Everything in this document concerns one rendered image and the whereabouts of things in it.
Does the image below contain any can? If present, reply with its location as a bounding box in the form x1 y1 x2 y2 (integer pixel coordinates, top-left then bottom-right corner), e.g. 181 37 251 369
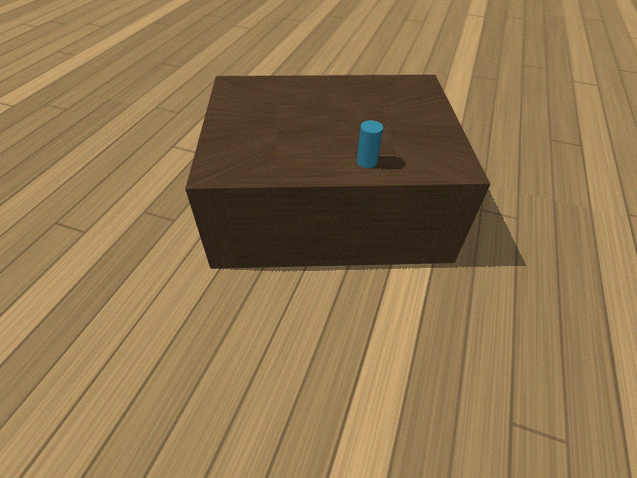
356 120 383 168

